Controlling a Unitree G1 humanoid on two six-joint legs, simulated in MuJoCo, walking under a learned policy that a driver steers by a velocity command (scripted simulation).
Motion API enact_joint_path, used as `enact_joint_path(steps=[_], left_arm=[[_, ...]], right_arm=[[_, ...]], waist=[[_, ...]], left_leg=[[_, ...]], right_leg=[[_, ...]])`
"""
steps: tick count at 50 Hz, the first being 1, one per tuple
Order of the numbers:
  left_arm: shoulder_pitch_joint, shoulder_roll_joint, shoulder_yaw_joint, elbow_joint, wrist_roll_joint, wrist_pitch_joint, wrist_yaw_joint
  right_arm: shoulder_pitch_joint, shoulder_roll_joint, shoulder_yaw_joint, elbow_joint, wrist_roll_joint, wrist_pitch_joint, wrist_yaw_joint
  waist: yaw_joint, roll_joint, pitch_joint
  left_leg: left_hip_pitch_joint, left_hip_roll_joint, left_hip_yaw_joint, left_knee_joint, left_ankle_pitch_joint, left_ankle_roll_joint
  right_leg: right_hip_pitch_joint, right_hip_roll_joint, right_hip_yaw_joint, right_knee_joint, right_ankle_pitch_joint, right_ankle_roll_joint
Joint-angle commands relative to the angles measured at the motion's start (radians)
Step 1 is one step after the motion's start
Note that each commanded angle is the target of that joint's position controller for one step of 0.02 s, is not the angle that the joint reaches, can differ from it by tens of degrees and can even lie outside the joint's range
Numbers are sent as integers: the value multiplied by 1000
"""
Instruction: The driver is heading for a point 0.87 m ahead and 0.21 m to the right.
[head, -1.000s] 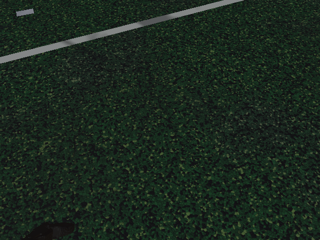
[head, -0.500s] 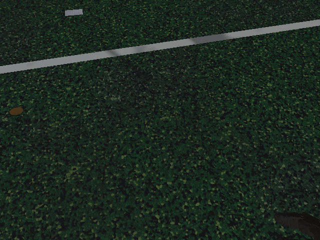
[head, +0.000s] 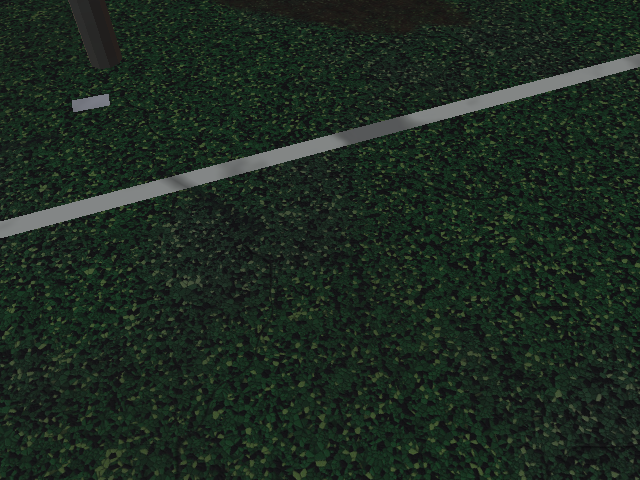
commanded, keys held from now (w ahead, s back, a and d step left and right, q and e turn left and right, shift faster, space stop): no key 0.08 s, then w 0.92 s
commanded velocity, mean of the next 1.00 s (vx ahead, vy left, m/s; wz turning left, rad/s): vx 0.36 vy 0.00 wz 0.00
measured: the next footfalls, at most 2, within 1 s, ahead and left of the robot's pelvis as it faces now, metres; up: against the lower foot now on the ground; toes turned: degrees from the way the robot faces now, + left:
right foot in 0.62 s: +0.29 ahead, -0.14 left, +0.00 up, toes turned -3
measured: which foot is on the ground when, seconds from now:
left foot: down 0.00-0.62, up 0.64-1.00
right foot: down 0.00-0.36, up 0.38-0.60, down 0.62-1.00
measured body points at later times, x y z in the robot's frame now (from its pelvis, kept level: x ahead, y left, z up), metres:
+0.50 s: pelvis +0.10 -0.01 -0.01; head +0.12 -0.01 +0.44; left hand +0.27 +0.24 -0.12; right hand +0.02 -0.27 -0.15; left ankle -0.07 +0.11 -0.73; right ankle +0.16 -0.12 -0.70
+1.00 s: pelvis +0.31 -0.06 +0.01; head +0.32 -0.06 +0.46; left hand +0.29 +0.20 -0.13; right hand +0.49 -0.32 -0.09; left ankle +0.51 +0.13 -0.67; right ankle +0.25 -0.14 -0.73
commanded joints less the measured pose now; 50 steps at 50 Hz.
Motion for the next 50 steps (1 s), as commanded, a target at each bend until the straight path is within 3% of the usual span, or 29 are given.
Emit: enact_joint_path(steps=[1, 4, 5, 8, 10, 12, 15, 16, 17, 18, 20, 22, 24, 26, 27, 29, 30, 31, 32, 33, 34, 35, 36, 37, 39, 42, 44, 50], left_arm=[[-26, 129, 28, -38, -4, -12, -8], [-19, 120, 28, -7, -7, -20, -6], [-7, 115, 28, 9, -9, -19, -4], [-6, 141, 42, 28, -26, -4, 7], [-2, 148, 47, 31, -27, -12, 10], [11, 146, 51, 36, -30, -32, 6], [-11, 138, 54, 24, -36, -54, -5], [-46, 125, 51, 9, -37, -61, -10], [-86, 98, 46, -10, -35, -73, -16], [-127, 85, 41, -26, -31, -87, -25], [-210, 74, 35, -56, -32, -99, -40], [-275, 54, 22, -85, -55, -95, -53], [-285, 52, 15, -102, -55, -95, -68], [-181, 41, 11, -80, -47, -85, -80], [-103, 71, 25, -58, -43, -76, -74], [85, 147, 69, 2, -41, -52, -48], [193, 167, 86, 36, -41, -38, -32], [337, 230, 104, 70, -32, -29, -12], [332, 273, 86, 67, -8, -41, -17], [258, 220, 72, 60, -18, -59, -26], [159, 167, 55, 42, -26, -75, -32], [87, 135, 45, 36, -24, -87, -40], [49, 118, 39, 33, -14, -94, -46], [35, 104, 35, 35, -5, -97, -47], [63, 97, 30, 54, -5, -100, -41], [133, 138, 36, 81, -4, -98, -16], [174, 144, 37, 93, -4, -93, -3], [279, 151, 38, 128, -18, -81, 11]], right_arm=[[62, -126, -28, -9, 2, 29, -15], [61, -118, -27, 16, 5, 32, -18], [74, -109, -27, 30, 6, 32, -18], [60, -100, -29, 44, 15, 33, -16], [58, -88, -28, 42, 20, 16, -16], [77, -81, -27, 50, 23, -13, -14], [132, -90, -32, 78, 25, -45, -3], [168, -105, -37, 95, 29, -50, -1], [222, -136, -47, 120, 35, -52, 0], [256, -179, -60, 135, 39, -51, 0], [319, -146, -52, 152, 29, -47, 1], [340, -133, -46, 154, 25, -43, 3], [278, -143, -44, 135, 25, -35, 0], [169, -167, -48, 101, 17, -34, 0], [153, -185, -55, 96, 20, -40, 0], [142, -184, -56, 101, 33, -51, -1], [133, -178, -55, 103, 32, -56, 0], [129, -119, -39, 84, 7, -57, 1], [241, 31, -6, 66, 18, -76, 3], [179, -46, -27, 52, 57, -92, 9], [107, -95, -40, 26, 75, -97, 10], [83, -97, -43, 25, 65, -95, 4], [102, -93, -52, 37, 48, -84, -6], [134, -87, -56, 46, 42, -71, -7], [133, -74, -62, 46, 40, -53, -9], [5, -81, -70, 1, 26, -46, -11], [-71, -76, -70, -25, 20, -50, -6], [-264, -44, -50, -78, 28, -65, 23]], waist=[[3, -93, -79], [10, -62, -102], [9, -58, -123], [18, -39, -38], [21, -44, 41], [15, -71, 63], [-12, -53, 19], [-29, -7, 3], [-43, 80, -8], [-59, 142, 27], [-94, 168, 105], [-103, 98, 159], [-76, 103, 154], [0, 155, 103], [44, 169, 61], [155, 136, -35], [214, 122, -73], [253, -41, -151], [141, -283, -269], [141, -204, -168], [110, -132, -13], [76, -65, 46], [41, -68, 54], [11, -91, 44], [-4, -91, 45], [16, -59, 79], [36, -53, 81], [98, -51, 97]], left_leg=[[-85, 50, -43, -69, 155, 4], [-44, 60, -47, -64, 256, 4], [-33, 55, -38, -68, 204, 5], [-116, 36, -21, -56, -89, 39], [-164, 47, -37, -42, -170, 63], [-172, 54, -46, -15, -137, 79], [-85, 68, -67, -31, -10, 99], [-7, 93, -104, -68, 53, 111], [103, 143, -185, -111, 147, 130], [221, 222, -284, -132, 278, 161], [373, 382, -412, -163, 529, 237], [469, 407, -395, -170, 535, 233], [370, 351, -296, -227, 516, 181], [87, 269, -155, -276, 625, 147], [10, 251, -114, -252, 734, 135], [-19, 205, -36, -52, 897, 83], [-94, 183, -27, 107, 843, 58], [-259, 120, -4, 443, 487, 24], [-416, -31, -103, 768, -215, 5], [-518, 3, -167, 885, -186, 14], [-567, 67, -135, 872, -92, 42], [-521, 115, -117, 825, -1, 52], [-463, 144, -111, 775, 57, 53], [-403, 165, -118, 737, 94, 54], [-382, 176, -103, 668, 118, 47], [-515, 186, -92, 527, 231, 12], [-577, 182, -89, 415, 326, -9], [-551, 132, -39, 138, 489, -21]], right_leg=[[200, -104, 127, -50, 312, -93], [230, -88, 103, -19, 413, -90], [245, -78, 94, -19, 337, -92], [185, -62, 110, -49, -178, -110], [118, -85, 166, -96, -383, -130], [109, -117, 230, -119, -377, -156], [106, -111, 219, -65, -156, -164], [58, -68, 144, 11, -47, -142], [-34, 4, 21, 151, 68, -102], [-198, 38, -63, 245, 109, -67], [-494, 9, -79, 392, -371, -48], [-679, -58, -50, 428, -421, -50], [-553, -63, -69, 296, -237, -43], [-128, 7, -126, 197, -26, -42], [60, 48, -146, 194, 43, -49], [326, 83, -136, 127, 63, -90], [470, 58, -104, 94, 44, -109], [646, -133, 139, 47, -70, -155], [705, -375, 665, -178, -188, -303], [581, -387, 789, -328, -384, -316], [430, -361, 635, -341, -414, -281], [300, -310, 499, -355, -308, -247], [218, -260, 386, -366, -219, -216], [171, -226, 311, -383, -173, -198], [138, -200, 233, -415, -111, -198], [177, -206, 197, -450, -53, -215], [224, -207, 174, -452, -6, -212], [309, -190, 77, -440, 87, -188]])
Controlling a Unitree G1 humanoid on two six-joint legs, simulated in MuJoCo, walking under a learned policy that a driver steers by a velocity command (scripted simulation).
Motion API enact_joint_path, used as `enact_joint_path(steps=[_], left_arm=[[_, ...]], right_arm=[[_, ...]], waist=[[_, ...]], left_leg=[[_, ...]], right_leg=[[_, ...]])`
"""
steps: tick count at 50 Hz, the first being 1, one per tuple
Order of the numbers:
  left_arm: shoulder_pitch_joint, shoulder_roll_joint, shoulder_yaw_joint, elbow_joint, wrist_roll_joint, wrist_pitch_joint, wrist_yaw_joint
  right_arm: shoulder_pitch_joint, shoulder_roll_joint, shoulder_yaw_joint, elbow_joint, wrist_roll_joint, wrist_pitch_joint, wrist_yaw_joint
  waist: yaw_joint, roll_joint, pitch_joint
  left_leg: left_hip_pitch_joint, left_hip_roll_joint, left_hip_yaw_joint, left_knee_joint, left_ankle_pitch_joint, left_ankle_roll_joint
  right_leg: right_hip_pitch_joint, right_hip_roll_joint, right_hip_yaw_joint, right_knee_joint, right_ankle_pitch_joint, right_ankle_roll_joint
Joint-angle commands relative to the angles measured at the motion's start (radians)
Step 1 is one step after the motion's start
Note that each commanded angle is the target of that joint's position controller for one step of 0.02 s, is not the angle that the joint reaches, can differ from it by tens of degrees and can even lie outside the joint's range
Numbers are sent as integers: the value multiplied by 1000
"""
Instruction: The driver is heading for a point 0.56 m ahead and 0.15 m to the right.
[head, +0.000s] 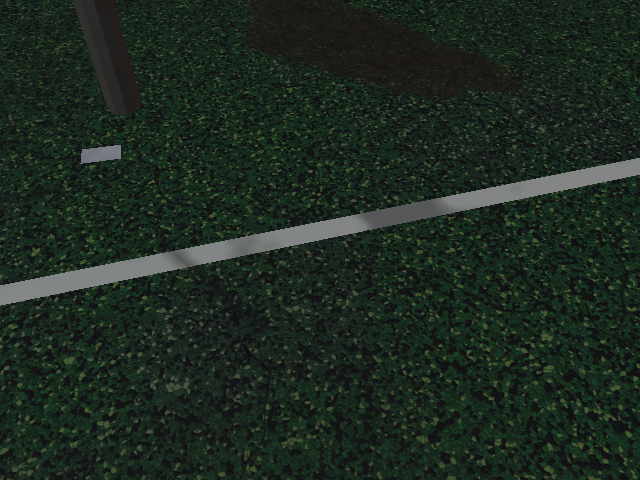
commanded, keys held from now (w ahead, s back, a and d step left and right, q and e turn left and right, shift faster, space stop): w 0.16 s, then w+e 0.24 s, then e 0.32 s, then no key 0.28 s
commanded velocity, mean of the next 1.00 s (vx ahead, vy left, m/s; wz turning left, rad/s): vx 0.31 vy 0.00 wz -0.29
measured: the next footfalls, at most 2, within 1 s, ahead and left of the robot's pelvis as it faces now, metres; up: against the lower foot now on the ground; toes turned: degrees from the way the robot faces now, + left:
left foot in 0.18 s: +0.30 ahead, +0.16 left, +0.00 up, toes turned +2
right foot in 0.70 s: +0.51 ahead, -0.09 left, +0.00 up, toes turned -16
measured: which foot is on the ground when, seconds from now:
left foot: up 0.00-0.16, down 0.18-0.68, up 0.70-1.00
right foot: down 0.00-0.20, up 0.22-0.68, down 0.70-1.00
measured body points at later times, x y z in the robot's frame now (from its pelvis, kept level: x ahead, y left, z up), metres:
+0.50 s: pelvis +0.28 +0.07 +0.00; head +0.30 +0.06 +0.45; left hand +0.44 +0.32 -0.12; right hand +0.28 -0.20 -0.14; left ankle +0.26 +0.16 -0.75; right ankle +0.39 -0.12 -0.68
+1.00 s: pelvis +0.43 +0.01 -0.01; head +0.46 -0.03 +0.44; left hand +0.65 +0.22 -0.11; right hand +0.47 -0.30 -0.14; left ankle +0.52 +0.17 -0.70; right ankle +0.48 -0.08 -0.75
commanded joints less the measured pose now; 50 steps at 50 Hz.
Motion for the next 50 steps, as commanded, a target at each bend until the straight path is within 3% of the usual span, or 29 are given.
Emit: enact_joint_path(steps=[1, 4, 6, 8, 9, 10, 11, 12, 13, 14, 15, 17, 19, 21, 24, 27, 30, 33, 34, 35, 36, 37, 38, 39, 40, 41, 43, 45, 50], left_arm=[[30, 158, 31, -28, -7, -3, 9], [74, 166, 37, -6, -11, 14, 10], [68, 181, 45, -4, -14, 21, 11], [33, 201, 52, -13, -14, 29, 12], [23, 180, 43, -19, -13, 34, 11], [24, 143, 24, -46, 3, 31, 9], [146, -1, -15, -53, -2, 12, -1], [73, 110, 11, -45, -32, -10, -1], [-20, 166, 30, -79, -57, -22, -1], [-63, 163, 31, -86, -57, -25, 6], [-80, 150, 39, -85, -45, -19, 13], [-29, 101, 42, -69, -41, 12, 11], [-37, 74, 43, -79, -41, 37, 11], [-92, 82, 49, -108, -33, 49, 14], [-160, 69, 46, -149, -13, 40, -1], [-267, 48, 34, -197, -3, 41, -26], [-288, 81, 43, -238, -3, 52, -47], [-154, 155, 77, -232, -3, 53, -59], [-48, 204, 101, -207, -4, 47, -49], [-24, 302, 123, -216, 1, 48, -23], [-67, 341, 114, -254, 17, 50, -17], [-74, 303, 102, -284, 21, 51, -31], [-143, 249, 92, -303, 13, 49, -31], [-215, 195, 77, -307, -11, 52, -21], [-254, 153, 62, -311, -13, 57, -10], [-265, 146, 58, -312, -2, 61, -5], [-245, 166, 60, -304, 21, 57, 3], [-226, 175, 62, -295, 20, 53, 10], [-251, 161, 50, -289, 22, 67, 22]], right_arm=[[-145, -32, 7, -84, 5, -19, 18], [-212, -34, 17, -117, 11, -29, 38], [-202, -55, 14, -126, 15, -34, 48], [-76, -108, -9, -99, 13, -38, 48], [94, -155, -35, -47, 11, -38, 40], [298, -228, -56, -5, -6, -38, 28], [357, -280, -65, 20, -11, -33, 30], [340, -179, -36, 10, -7, -35, 29], [254, -140, -22, 0, -7, -39, 23], [175, -112, -12, -14, -10, -43, 22], [125, -82, -6, -15, -16, -48, 24], [88, -49, 3, -5, -29, -54, 27], [94, -65, -2, 9, -28, -59, 22], [97, -88, -7, 15, -35, -60, 9], [74, -116, -11, 7, -37, -44, -15], [115, -145, -16, 13, -23, -23, -38], [124, -171, -27, 16, 0, 5, -47], [76, -191, -40, -13, 20, 32, -57], [83, -173, -34, -20, 17, 39, -55], [134, -111, -12, -42, -26, 35, -45], [222, -44, 9, -53, -67, 26, -25], [230, -93, 5, -56, -21, 16, -10], [143, -132, -4, -70, 20, 15, -8], [93, -138, -9, -62, 15, 26, -22], [73, -146, -15, -53, 1, 44, -37], [77, -151, -20, -53, -9, 59, -45], [110, -124, -18, -46, -17, 65, -50], [110, -103, -12, -45, -15, 63, -56], [61, -101, -6, -46, -7, 72, -58]], waist=[[11, -62, 104], [25, -69, 116], [1, -93, 101], [-78, -133, 11], [-160, -123, -90], [-228, -40, -250], [-155, 226, -394], [-196, 145, -364], [-182, 124, -207], [-149, 57, -127], [-121, 40, -66], [-68, 70, -31], [-51, 56, 10], [-49, 34, 50], [-44, 37, 60], [-87, 24, 42], [-79, 43, 15], [5, 50, -59], [55, -5, -115], [22, -207, -189], [-76, -312, -311], [-36, -198, -459], [-31, -113, -335], [-49, -31, -204], [-63, -30, -138], [-80, -67, -115], [-90, -107, -124], [-85, -108, -144], [-63, -143, -123]], left_leg=[[-23, -26, 29, -104, 46, -3], [-34, -43, 35, -174, -23, 17], [16, -61, 44, -207, -97, 43], [225, -121, 89, -224, -151, 83], [469, -140, 97, -238, -129, 116], [822, 39, -100, -188, -134, 182], [1138, 284, -585, -303, -356, 328], [1090, 272, -646, -387, -449, 297], [956, 244, -476, -410, -403, 246], [807, 208, -349, -443, -318, 218], [688, 174, -257, -483, -258, 200], [564, 130, -130, -541, -203, 180], [511, 123, -45, -577, -144, 188], [502, 123, 24, -588, -33, 191], [482, 78, 174, -548, 229, 167], [533, 83, 229, -502, 303, 161], [660, 131, 229, -411, 361, 146], [698, 123, 236, -156, 516, 102], [650, 62, 256, 45, 411, 53], [420, -25, 262, 343, -103, -17], [159, -205, 107, 638, -832, -74], [96, -186, -63, 739, -820, -65], [14, -149, -48, 712, -708, -45], [6, -93, -35, 627, -616, -40], [58, -62, -34, 545, -564, -42], [130, -62, -25, 501, -528, -44], [201, -76, -10, 438, -481, -51], [197, -76, -14, 344, -463, -61], [264, -62, -19, 140, -390, -72]], right_leg=[[-43, -283, 132, -88, 142, -123], [59, -320, 128, -32, 208, -122], [104, -344, 131, 21, 322, -110], [113, -330, 107, 171, 661, -84], [40, -280, 79, 365, 739, -56], [-200, -223, 54, 674, 477, -23], [-595, -27, 59, 1017, -271, 42], [-688, -59, 207, 1139, -369, 26], [-752, -109, 193, 1159, -291, 12], [-719, -163, 170, 1119, -197, 12], [-679, -192, 165, 1062, -135, 16], [-580, -224, 173, 1012, -78, 18], [-598, -233, 170, 976, -50, 28], [-659, -228, 179, 908, 28, 45], [-617, -200, 111, 688, 180, 66], [-568, -167, 34, 535, 276, 66], [-573, -148, 23, 469, 190, 38], [-414, -70, -24, 397, 89, -20], [-256, -36, -13, 291, 229, -53], [-29, -218, 245, 314, 703, -121], [186, -406, 612, 368, 1123, -312], [228, -461, 690, 269, 869, -396], [112, -419, 611, 206, 545, -348], [-32, -357, 498, 177, 361, -262], [-166, -312, 422, 156, 279, -214], [-261, -276, 379, 140, 255, -195], [-315, -249, 328, 128, 333, -195], [-280, -252, 315, 133, 378, -195], [-302, -237, 318, 95, 69, -164]])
